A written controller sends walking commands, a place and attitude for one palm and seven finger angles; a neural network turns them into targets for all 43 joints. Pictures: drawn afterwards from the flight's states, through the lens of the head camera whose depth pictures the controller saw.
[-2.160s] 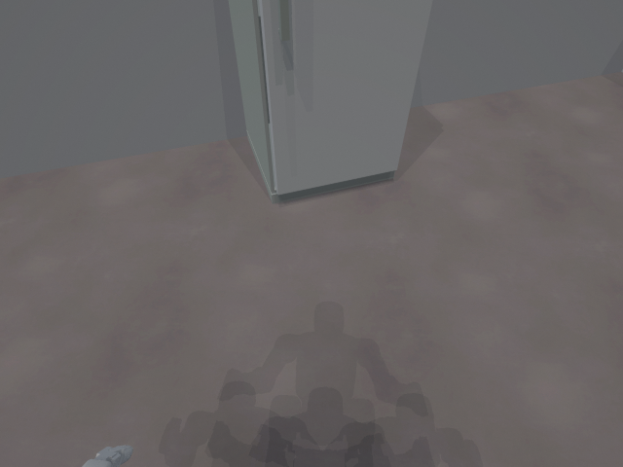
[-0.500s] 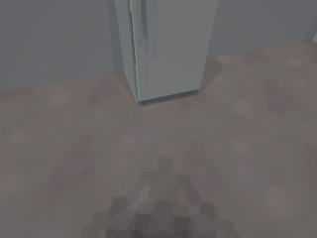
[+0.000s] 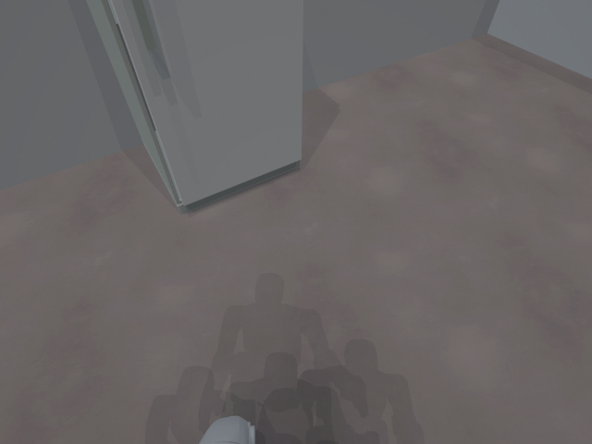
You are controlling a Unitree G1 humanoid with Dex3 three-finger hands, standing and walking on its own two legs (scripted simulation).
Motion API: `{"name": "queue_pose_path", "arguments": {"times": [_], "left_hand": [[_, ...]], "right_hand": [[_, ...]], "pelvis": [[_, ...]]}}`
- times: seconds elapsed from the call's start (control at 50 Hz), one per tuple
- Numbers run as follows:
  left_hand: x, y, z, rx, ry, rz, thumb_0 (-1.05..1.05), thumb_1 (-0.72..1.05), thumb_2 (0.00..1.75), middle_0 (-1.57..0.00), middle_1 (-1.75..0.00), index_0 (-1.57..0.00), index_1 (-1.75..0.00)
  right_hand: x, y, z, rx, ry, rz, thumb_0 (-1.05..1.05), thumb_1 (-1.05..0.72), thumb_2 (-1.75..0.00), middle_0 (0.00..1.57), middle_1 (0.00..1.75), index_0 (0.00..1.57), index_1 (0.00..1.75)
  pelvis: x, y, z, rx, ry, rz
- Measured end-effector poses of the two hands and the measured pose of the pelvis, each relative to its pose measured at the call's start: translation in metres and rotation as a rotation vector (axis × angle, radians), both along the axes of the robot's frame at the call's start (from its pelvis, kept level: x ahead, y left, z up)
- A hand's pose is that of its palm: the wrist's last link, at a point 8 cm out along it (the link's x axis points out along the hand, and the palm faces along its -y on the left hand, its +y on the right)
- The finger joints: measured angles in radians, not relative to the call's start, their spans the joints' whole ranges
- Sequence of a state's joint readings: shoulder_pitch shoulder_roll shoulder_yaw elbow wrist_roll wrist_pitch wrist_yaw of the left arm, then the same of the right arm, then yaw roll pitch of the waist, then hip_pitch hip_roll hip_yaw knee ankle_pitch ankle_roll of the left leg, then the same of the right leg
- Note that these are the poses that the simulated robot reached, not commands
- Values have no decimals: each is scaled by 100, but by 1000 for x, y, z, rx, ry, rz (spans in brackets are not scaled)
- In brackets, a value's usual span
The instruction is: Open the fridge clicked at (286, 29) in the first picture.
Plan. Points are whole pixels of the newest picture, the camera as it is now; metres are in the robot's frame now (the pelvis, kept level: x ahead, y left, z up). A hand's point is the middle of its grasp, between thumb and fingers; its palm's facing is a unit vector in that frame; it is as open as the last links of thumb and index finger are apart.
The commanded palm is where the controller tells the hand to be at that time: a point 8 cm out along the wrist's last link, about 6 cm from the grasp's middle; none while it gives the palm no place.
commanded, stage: walk to a spot facing it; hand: left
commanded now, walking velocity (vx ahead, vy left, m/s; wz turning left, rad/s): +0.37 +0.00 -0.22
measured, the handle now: out of the picture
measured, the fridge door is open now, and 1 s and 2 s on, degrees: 0 0 0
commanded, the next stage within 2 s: turn to face it in 1.02 s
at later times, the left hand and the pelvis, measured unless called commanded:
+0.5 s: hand (161, 359) +0.28 +0.27 -0.18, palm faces -0.09 -0.98 -0.16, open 7.4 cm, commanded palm none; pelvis +0.23 +0.09 +0.00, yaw -10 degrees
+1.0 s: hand (268, 225) +0.61 +0.11 -0.18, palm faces -0.37 -0.91 -0.15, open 7.4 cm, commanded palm none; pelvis +0.44 +0.00 -0.02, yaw -23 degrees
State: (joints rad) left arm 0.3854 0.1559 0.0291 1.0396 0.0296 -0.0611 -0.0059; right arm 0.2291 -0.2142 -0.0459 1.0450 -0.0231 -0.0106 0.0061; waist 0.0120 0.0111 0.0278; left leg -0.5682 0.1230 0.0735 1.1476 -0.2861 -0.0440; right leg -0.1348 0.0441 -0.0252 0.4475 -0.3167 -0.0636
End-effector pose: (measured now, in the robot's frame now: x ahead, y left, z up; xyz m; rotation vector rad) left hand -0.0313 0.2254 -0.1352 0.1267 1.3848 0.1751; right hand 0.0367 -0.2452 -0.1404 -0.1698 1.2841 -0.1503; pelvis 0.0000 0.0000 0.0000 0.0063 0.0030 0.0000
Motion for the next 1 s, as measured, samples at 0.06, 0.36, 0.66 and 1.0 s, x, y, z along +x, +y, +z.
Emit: {"name": "queue_pose_path", "arguments": {"times": [0.06,0.36,0.66,1.0], "left_hand": [[14,-1,0,-20,42,-13,0,91,90,-21,-30,-20,-29],[166,72,-37,-54,106,-58,1,91,90,-20,-30,-20,-29],[429,73,-7,-55,-137,-264,0,91,90,-20,-30,-20,-29],[648,-62,-21,-82,-256,-481,0,91,90,-20,-30,-20,-29]], "right_hand": [[52,11,7,15,-96,-8,0,-91,-90,20,30,20,30],[214,90,9,-16,-219,-39,0,-91,-90,20,30,20,30],[146,119,17,-23,137,-347,-1,-93,-90,20,30,20,30],[234,99,-16,130,299,-567,1,-91,-90,20,30,20,30]], "pelvis": [[24,7,2,-8,6,-21],[172,71,-17,-32,-25,-122],[292,82,4,-24,-11,-240],[441,-4,-23,-30,-19,-397]]}}
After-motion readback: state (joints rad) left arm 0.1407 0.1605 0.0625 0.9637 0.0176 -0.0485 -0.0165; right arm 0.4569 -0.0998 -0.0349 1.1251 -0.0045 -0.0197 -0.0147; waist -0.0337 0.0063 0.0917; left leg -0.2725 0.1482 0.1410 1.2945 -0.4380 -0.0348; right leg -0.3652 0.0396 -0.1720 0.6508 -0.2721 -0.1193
